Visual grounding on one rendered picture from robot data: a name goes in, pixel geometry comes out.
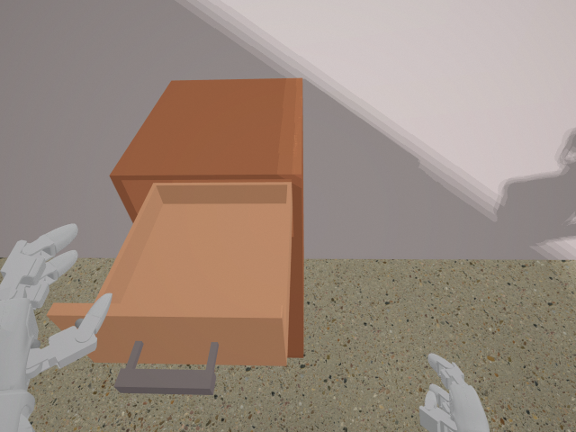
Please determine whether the cabinet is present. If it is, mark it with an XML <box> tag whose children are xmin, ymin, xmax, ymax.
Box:
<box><xmin>110</xmin><ymin>78</ymin><xmax>304</xmax><ymax>358</ymax></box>

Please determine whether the right robot hand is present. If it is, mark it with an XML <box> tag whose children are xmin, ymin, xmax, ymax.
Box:
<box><xmin>419</xmin><ymin>353</ymin><xmax>490</xmax><ymax>432</ymax></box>

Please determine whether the handle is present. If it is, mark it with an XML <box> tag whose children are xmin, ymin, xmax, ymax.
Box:
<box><xmin>113</xmin><ymin>341</ymin><xmax>219</xmax><ymax>395</ymax></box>

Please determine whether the drawer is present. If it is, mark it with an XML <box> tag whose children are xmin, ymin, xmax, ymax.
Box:
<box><xmin>46</xmin><ymin>182</ymin><xmax>293</xmax><ymax>366</ymax></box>

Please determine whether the left robot hand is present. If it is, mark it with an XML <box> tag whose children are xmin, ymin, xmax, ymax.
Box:
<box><xmin>0</xmin><ymin>223</ymin><xmax>113</xmax><ymax>391</ymax></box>

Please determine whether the robot left forearm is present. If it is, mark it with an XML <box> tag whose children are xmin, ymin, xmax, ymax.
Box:
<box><xmin>0</xmin><ymin>389</ymin><xmax>35</xmax><ymax>432</ymax></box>

